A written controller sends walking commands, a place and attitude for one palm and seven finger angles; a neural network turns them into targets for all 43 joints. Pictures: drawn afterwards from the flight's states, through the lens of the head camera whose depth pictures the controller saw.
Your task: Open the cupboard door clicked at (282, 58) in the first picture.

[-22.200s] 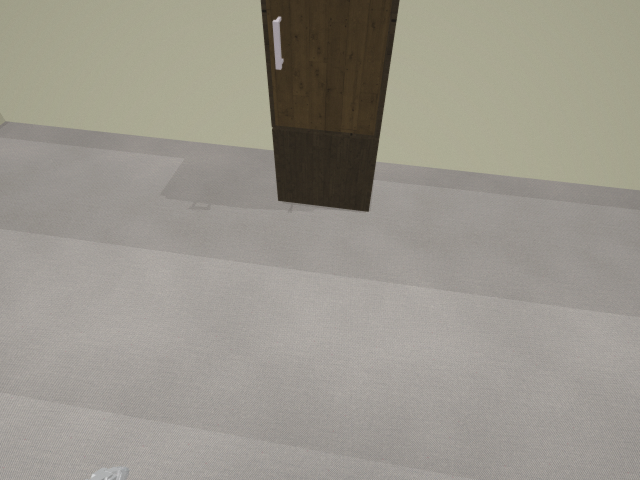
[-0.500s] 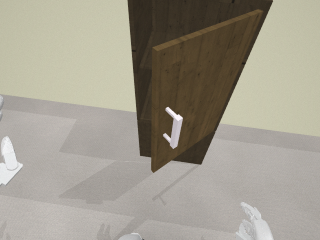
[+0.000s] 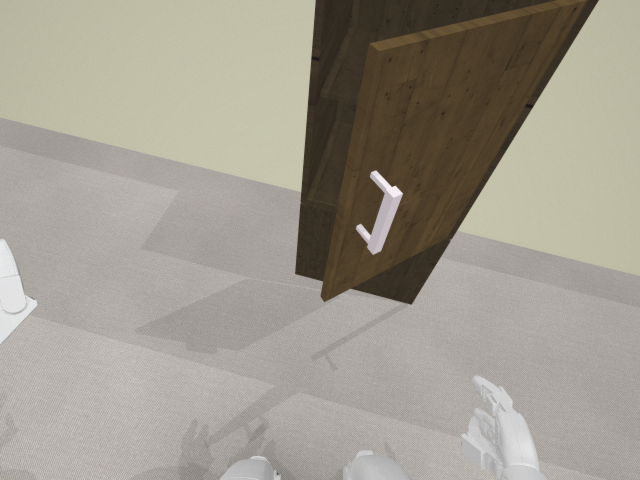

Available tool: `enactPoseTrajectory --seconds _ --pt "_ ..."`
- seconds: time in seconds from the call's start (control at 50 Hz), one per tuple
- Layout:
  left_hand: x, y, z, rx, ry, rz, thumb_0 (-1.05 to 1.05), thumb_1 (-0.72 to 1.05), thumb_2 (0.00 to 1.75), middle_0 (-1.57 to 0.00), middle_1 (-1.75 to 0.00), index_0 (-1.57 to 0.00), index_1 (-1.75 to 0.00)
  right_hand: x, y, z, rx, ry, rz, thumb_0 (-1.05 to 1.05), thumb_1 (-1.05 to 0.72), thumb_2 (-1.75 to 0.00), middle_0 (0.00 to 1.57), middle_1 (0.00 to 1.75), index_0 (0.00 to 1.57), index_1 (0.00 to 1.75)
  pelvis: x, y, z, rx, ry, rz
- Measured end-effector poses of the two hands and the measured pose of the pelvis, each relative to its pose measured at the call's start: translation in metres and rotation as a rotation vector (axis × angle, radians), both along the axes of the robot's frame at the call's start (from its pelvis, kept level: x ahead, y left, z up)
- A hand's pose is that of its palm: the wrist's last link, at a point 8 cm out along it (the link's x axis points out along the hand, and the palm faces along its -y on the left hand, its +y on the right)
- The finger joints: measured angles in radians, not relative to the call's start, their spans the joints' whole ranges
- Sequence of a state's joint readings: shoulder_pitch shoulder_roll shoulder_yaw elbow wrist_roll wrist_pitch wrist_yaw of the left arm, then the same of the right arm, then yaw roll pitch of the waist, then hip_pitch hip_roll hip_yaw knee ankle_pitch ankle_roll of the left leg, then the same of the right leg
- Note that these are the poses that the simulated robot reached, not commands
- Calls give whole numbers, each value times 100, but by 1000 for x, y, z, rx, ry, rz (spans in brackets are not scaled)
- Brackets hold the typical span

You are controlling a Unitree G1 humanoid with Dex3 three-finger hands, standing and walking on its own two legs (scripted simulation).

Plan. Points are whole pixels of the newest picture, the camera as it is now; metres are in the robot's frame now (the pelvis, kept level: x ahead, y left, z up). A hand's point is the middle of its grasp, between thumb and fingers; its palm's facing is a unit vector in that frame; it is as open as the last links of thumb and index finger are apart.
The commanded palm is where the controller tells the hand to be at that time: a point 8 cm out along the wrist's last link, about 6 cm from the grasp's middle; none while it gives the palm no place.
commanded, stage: stop stepping back and stand still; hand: left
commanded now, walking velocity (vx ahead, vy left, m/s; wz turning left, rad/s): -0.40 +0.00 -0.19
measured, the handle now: (375, 214) +0.51 -0.05 -0.01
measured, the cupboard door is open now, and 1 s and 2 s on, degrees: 46 46 46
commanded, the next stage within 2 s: let the arm hang, fingers relaxed in 0.94 s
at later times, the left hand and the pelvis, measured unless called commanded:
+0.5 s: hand (75, 374) +0.17 +0.21 +0.17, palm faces +0.32 -0.84 -0.44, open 7.4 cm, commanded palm +0.11 +0.25 +0.19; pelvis -0.07 -0.02 +0.00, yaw -8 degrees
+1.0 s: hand (55, 430) +0.13 +0.21 +0.17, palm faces +0.28 -0.85 -0.45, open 7.4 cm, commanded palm +0.08 +0.26 +0.19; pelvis -0.10 -0.02 +0.01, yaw -8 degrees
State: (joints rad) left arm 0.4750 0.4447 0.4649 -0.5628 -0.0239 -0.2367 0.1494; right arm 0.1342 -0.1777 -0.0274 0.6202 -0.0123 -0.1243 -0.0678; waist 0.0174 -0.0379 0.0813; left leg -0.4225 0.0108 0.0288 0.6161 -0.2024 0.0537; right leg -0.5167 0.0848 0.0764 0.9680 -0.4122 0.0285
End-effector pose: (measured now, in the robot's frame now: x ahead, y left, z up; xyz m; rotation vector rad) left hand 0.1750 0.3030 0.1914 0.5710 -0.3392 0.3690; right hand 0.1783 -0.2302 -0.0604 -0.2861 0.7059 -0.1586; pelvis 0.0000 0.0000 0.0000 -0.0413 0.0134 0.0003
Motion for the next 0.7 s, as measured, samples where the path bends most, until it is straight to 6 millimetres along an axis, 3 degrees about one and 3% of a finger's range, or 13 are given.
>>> enactPoseTrajectory --seconds 0.1,0.2,0.3,0.38,0.46,0.56,0.7 --pt "-14 -11 9 -55 -1 -40 1 88 90 -21 -30 -21 -30 -28 13 10 53 -20 4 1 -91 -90 20 30 21 30 -19 -1 12 -22 21 -66" --pt "-22 -33 13 -61 28 -105 1 89 90 -21 -30 -21 -30 -64 8 13 80 -34 -27 1 -91 -90 20 30 21 30 -42 -10 16 -16 43 -86" --pt "-41 -55 9 41 97 -147 1 89 90 -21 -30 -21 -30 -104 -20 -5 85 -7 -68 1 -90 -90 20 30 21 30 -69 -24 4 38 52 -120" --pt "-51 -59 8 26 111 -141 1 88 90 -21 -30 -22 -30 -145 -46 -15 68 81 -161 1 -91 -90 20 30 21 30 -68 -27 7 44 27 -151" --pt "-47 -53 -1 -22 67 -103 1 88 90 -21 -30 -22 -30 -174 -68 -21 14 112 -232 1 -91 -90 20 30 21 30 -64 -25 2 49 6 -137" --pt "-44 -56 -8 -61 67 -116 1 88 90 -21 -30 -22 -30 -189 -75 -16 1 75 -278 1 -91 -90 20 30 20 30 -78 -24 1 59 -21 -142" --pt "-72 -70 4 0 75 -188 1 88 90 -21 -30 -22 -30 -192 -60 -10 44 16 -248 1 -91 -90 20 30 20 30 -96 -28 5 26 -11 -147"
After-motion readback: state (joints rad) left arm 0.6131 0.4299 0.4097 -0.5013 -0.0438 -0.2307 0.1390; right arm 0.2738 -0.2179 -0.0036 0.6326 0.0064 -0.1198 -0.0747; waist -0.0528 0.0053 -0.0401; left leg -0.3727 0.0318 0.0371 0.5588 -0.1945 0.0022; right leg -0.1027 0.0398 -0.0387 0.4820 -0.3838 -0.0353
